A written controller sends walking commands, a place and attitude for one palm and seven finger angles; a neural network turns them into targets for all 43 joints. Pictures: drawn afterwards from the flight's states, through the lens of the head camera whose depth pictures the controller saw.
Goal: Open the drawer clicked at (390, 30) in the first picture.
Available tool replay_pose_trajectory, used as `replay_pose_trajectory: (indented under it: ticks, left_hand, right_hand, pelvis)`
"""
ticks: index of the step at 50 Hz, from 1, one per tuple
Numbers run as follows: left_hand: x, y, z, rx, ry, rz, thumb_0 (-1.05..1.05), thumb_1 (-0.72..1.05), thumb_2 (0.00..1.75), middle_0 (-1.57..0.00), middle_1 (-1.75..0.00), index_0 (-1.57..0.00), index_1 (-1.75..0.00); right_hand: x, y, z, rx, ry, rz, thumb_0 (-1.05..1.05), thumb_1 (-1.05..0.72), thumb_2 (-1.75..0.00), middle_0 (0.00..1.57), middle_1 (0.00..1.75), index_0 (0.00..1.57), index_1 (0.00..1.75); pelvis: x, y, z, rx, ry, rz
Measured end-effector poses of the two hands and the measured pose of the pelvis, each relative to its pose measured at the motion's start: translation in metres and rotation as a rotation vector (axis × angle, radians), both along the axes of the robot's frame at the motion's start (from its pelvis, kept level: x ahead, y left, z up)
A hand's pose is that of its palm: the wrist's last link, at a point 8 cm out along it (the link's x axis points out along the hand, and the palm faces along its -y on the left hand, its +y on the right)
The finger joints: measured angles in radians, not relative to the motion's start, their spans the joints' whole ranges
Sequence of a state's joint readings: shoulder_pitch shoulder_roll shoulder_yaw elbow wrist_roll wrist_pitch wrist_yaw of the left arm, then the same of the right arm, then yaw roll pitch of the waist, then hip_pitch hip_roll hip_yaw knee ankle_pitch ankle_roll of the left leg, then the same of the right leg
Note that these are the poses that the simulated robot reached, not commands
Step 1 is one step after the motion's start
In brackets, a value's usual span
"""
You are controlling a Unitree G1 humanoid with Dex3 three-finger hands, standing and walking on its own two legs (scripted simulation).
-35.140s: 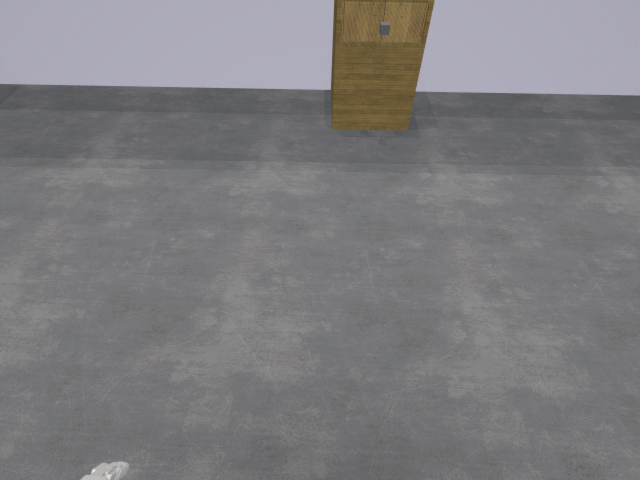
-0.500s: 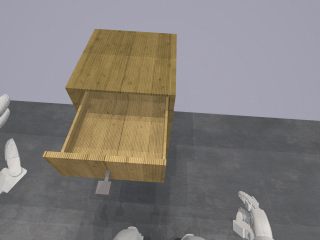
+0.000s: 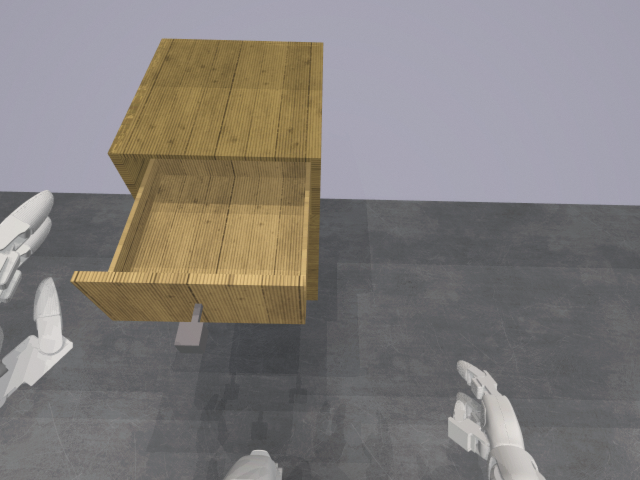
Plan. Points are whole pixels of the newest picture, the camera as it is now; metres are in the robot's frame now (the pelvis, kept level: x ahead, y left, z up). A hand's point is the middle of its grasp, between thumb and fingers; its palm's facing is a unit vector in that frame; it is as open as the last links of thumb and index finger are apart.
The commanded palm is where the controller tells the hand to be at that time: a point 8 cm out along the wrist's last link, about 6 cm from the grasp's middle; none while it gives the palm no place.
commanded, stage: step back with the hand held close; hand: left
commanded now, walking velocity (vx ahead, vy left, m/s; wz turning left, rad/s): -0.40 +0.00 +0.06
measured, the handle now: (194, 326) +0.37 +0.24 -0.20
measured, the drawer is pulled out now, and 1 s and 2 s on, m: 0.29 0.29 0.29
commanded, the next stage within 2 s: stop stepping back and stand still in 0.10 s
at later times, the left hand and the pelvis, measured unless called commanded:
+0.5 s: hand out of the picture +0.06 +0.19 +0.17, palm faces +0.40 -0.80 -0.45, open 7.4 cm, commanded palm +0.00 +0.24 +0.18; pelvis -0.12 -0.04 +0.00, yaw +1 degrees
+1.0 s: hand out of the picture +0.01 +0.18 +0.17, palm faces +0.42 -0.80 -0.43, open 7.4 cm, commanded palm -0.05 +0.23 +0.18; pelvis -0.16 -0.06 +0.00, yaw +4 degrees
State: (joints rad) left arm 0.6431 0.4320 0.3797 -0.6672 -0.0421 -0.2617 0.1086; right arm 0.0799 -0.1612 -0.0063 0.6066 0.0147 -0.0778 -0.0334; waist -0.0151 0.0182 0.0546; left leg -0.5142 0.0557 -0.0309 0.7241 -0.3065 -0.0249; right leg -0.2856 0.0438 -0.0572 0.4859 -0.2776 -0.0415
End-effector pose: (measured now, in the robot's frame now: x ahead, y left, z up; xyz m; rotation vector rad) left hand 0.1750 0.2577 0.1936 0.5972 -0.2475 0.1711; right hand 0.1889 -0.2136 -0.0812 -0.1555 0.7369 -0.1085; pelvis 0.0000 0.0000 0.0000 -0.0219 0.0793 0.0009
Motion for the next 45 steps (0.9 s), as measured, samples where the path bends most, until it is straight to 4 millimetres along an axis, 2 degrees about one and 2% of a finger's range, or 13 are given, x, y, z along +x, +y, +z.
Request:
replay_pose_trajectory:
  ticks: [5, 8, 12, 20, 24, 28, 34, 41, 45]
  left_hand:
    - [-0.028, 0.008, -0.008, -0.009, 0.072, 0.083, 0.01, 0.88, 0.9, -0.22, -0.31, -0.21, -0.3]
    - [-0.046, 0.012, -0.017, -0.029, 0.072, 0.102, 0.01, 0.89, 0.9, -0.22, -0.31, -0.21, -0.3]
    - [-0.074, 0.006, -0.022, -0.052, 0.069, 0.103, 0.02, 0.89, 0.9, -0.22, -0.3, -0.21, -0.3]
    - [-0.136, -0.026, -0.003, -0.021, -0.004, 0.118, 0.02, 0.89, 0.9, -0.22, -0.31, -0.21, -0.3]
    - [-0.153, -0.026, -0.003, -0.079, -0.029, 0.178, 0.02, 0.88, 0.9, -0.22, -0.31, -0.21, -0.3]
    - [-0.165, -0.026, -0.009, -0.107, -0.028, 0.202, 0.02, 0.89, 0.9, -0.22, -0.3, -0.21, -0.3]
    - [-0.186, -0.03, -0.008, -0.056, -0.018, 0.168, 0.02, 0.89, 0.9, -0.22, -0.3, -0.21, -0.3]
    - [-0.204, -0.034, -0.002, -0.018, -0.063, 0.22, 0.02, 0.89, 0.9, -0.22, -0.3, -0.21, -0.3]
    - [-0.206, -0.037, -0.006, -0.079, -0.076, 0.233, 0.02, 0.89, 0.9, -0.22, -0.3, -0.21, -0.3]
  right_hand:
    - [-0.035, -0.03, 0.01, -0.077, 0.044, -0.081, 0.01, -0.9, -0.9, 0.2, 0.3, 0.2, 0.3]
    - [-0.052, -0.042, 0.008, -0.126, 0.043, -0.092, 0.01, -0.9, -0.9, 0.2, 0.3, 0.2, 0.3]
    - [-0.077, -0.046, 0.009, -0.125, 0.037, -0.066, 0.01, -0.9, -0.9, 0.2, 0.3, 0.19, 0.3]
    - [-0.13, -0.046, -0.001, -0.028, -0.003, -0.015, 0.01, -0.9, -0.9, 0.2, 0.3, 0.2, 0.3]
    - [-0.163, -0.054, -0.003, -0.03, 0.049, -0.025, 0.01, -0.9, -0.9, 0.2, 0.3, 0.2, 0.3]
    - [-0.186, -0.065, 0.002, -0.064, 0.041, -0.033, 0.01, -0.9, -0.9, 0.2, 0.3, 0.2, 0.3]
    - [-0.202, -0.076, 0.003, -0.075, -0.002, -0.044, 0.01, -0.9, -0.9, 0.2, 0.3, 0.2, 0.3]
    - [-0.198, -0.077, -0.009, -0.04, -0.001, -0.003, 0.01, -0.9, -0.9, 0.2, 0.3, 0.2, 0.3]
    - [-0.197, -0.076, -0.003, -0.044, 0.013, 0.014, 0.01, -0.9, -0.9, 0.2, 0.3, 0.2, 0.3]
  pelvis:
    - [-0.017, -0.004, 0.006, 0.038, 0.012, 0.003]
    - [-0.033, -0.004, -0.001, 0.013, 0.001, 0.025]
    - [-0.06, -0.013, -0.002, 0.043, -0.014, 0.017]
    - [-0.105, -0.038, -0.005, 0.027, -0.073, 0.018]
    - [-0.117, -0.043, 0.003, 0.064, -0.075, 0.02]
    - [-0.125, -0.044, 0.005, 0.063, -0.063, 0.034]
    - [-0.145, -0.046, 0.001, 0.054, -0.103, 0.049]
    - [-0.153, -0.059, -0.004, 0.057, -0.124, 0.067]
    - [-0.157, -0.061, 0.001, 0.075, -0.111, 0.063]
